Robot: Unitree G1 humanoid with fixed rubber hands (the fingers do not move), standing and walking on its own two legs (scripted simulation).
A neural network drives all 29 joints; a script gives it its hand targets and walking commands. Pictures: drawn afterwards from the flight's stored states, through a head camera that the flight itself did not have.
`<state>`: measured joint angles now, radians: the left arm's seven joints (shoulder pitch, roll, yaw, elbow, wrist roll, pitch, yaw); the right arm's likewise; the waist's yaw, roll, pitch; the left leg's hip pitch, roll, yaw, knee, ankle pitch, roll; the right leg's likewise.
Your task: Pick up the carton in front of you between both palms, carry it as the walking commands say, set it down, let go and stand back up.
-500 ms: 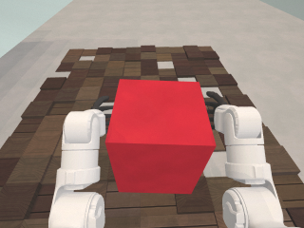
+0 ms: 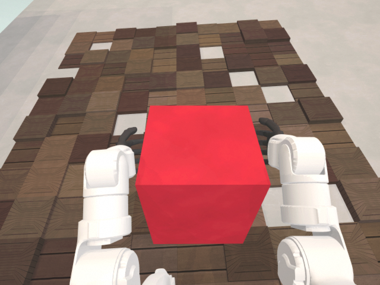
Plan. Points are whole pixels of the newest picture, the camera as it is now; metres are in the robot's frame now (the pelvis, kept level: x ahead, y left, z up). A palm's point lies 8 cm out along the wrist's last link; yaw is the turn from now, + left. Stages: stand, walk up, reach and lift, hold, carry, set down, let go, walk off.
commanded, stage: carry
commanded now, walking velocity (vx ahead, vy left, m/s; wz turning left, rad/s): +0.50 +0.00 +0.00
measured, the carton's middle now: (198, 177) +0.35 +0.01 +0.02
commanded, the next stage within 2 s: none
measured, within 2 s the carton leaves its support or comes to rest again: neither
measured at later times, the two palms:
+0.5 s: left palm (138, 56) +0.69 +0.17 +0.12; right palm (245, 51) +0.68 -0.13 +0.13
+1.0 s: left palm out of the picture +1.00 +0.20 +0.19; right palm out of the picture +1.03 -0.10 +0.19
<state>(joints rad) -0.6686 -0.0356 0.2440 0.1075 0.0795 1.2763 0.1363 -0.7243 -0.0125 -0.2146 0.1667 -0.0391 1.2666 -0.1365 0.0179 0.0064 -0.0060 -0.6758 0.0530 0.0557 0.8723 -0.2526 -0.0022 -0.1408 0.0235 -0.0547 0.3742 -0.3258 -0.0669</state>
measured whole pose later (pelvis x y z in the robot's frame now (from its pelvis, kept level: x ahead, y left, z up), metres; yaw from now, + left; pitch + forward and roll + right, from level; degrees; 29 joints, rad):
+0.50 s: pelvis +0.32 +0.03 -0.01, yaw +1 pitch +5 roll -2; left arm -0.67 -0.04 0.21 -0.15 0.07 1.25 0.14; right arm -0.64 0.06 -0.26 -0.17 -0.04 1.22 -0.14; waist -0.05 -0.02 0.04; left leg -0.19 -0.02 0.09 0.44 -0.35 0.14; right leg -0.83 -0.07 -0.05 1.06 -0.28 -0.01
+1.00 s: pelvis +0.64 +0.02 +0.02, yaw +2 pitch +5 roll -1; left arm -0.84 -0.01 0.25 0.06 0.05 1.34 0.16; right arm -0.82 0.00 -0.31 0.02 -0.10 1.35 -0.12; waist 0.08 0.01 -0.02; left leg -0.57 0.03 0.05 0.56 -0.10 0.04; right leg -0.23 0.01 -0.13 0.52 -0.37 -0.04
